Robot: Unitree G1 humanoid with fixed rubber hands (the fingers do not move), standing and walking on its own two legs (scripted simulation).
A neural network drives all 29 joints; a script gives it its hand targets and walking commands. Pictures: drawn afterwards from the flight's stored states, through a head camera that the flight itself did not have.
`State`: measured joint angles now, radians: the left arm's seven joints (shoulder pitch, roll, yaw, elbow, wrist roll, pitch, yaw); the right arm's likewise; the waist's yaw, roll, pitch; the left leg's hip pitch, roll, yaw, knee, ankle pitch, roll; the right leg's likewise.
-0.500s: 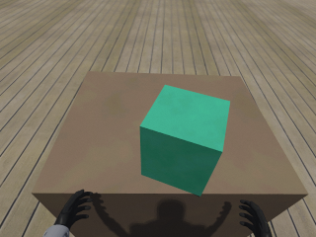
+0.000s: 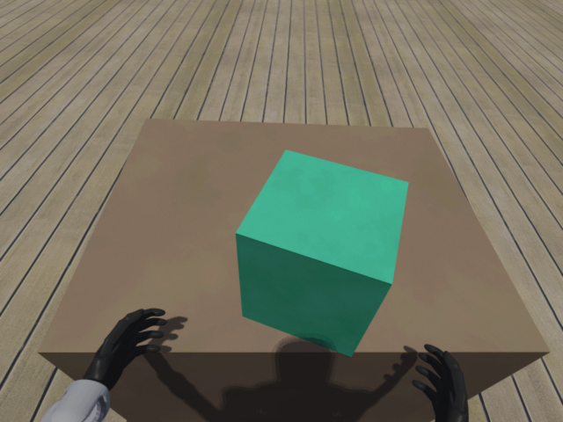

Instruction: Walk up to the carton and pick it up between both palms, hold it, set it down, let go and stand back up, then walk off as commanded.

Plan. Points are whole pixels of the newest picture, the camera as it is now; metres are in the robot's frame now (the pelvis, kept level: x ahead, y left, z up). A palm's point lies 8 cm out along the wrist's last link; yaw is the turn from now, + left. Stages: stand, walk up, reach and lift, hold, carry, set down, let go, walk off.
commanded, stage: reach and lift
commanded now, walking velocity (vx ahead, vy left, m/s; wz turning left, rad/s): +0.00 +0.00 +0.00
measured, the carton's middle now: (318, 254) +0.40 -0.04 -0.01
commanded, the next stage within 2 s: none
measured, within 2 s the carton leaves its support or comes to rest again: neither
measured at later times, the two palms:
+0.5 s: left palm (115, 352) +0.22 +0.25 +0.00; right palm (451, 400) +0.18 -0.20 -0.01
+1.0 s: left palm (138, 297) +0.28 +0.22 +0.04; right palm (440, 341) +0.24 -0.19 +0.03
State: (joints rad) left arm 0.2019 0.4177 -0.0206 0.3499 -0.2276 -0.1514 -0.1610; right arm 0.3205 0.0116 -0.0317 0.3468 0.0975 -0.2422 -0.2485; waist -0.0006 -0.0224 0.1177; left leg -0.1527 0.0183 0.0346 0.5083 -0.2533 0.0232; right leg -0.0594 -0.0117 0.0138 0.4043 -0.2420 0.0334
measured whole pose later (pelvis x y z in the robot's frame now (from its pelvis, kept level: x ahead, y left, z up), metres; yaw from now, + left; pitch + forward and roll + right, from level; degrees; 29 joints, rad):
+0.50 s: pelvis +0.01 +0.00 +0.00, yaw +0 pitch -5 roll -2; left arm 0.20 0.42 -0.03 0.28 -0.31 -0.12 -0.17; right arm 0.35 0.02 -0.02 0.21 0.11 -0.25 -0.29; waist 0.00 -0.01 0.12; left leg -0.15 0.02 0.03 0.51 -0.27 0.02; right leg -0.06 -0.01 0.01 0.40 -0.25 0.04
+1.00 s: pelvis +0.02 +0.00 +0.00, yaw +0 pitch -4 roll -2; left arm 0.04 0.42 -0.05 0.13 -0.33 0.15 -0.12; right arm 0.19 0.00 -0.02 0.04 0.13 0.03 -0.32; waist 0.00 0.01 0.11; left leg -0.15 0.02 0.03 0.51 -0.28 0.02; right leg -0.05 -0.01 0.01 0.38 -0.25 0.04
